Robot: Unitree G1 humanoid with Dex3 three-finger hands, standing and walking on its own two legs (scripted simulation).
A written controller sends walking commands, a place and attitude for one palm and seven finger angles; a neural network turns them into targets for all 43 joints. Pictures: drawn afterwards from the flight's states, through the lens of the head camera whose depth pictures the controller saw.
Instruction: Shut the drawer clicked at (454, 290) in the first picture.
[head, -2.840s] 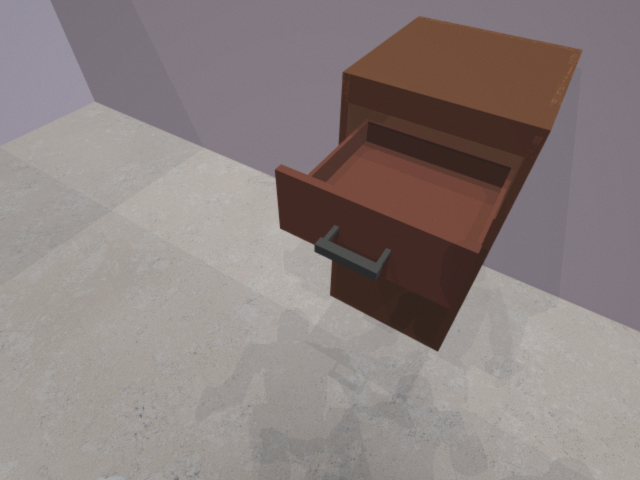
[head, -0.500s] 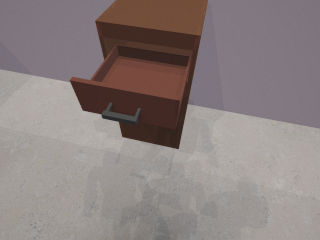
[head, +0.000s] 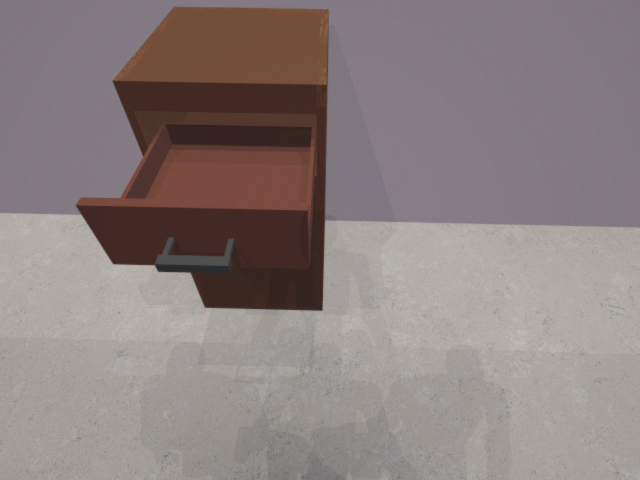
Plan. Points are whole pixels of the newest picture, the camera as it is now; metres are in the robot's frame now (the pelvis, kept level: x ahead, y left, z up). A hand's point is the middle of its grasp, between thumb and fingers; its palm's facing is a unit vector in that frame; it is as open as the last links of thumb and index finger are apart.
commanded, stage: take the last steps up to it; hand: left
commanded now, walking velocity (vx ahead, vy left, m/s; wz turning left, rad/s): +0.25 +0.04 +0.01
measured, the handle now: (197, 254) +0.48 +0.24 -0.05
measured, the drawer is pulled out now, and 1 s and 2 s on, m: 0.30 0.30 0.30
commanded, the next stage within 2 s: come to a stop and stand still in 0.48 s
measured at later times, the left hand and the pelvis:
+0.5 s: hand out of the picture +0.15 +0.23 -0.17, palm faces +0.01 -0.98 -0.18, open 7.3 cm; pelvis +0.11 +0.05 +0.01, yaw -2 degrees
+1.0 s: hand (185, 451) +0.20 +0.22 -0.18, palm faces +0.02 -0.98 -0.22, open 7.4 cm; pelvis +0.17 +0.03 +0.00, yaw -2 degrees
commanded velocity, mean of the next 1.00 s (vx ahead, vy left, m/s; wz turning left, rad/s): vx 0.03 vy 0.00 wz -0.01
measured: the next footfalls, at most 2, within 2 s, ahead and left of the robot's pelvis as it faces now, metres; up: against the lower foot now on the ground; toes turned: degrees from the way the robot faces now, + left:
left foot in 0.20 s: +0.20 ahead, +0.13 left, +0.00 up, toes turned +1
right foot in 0.60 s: +0.21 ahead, -0.08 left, +0.00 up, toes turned -5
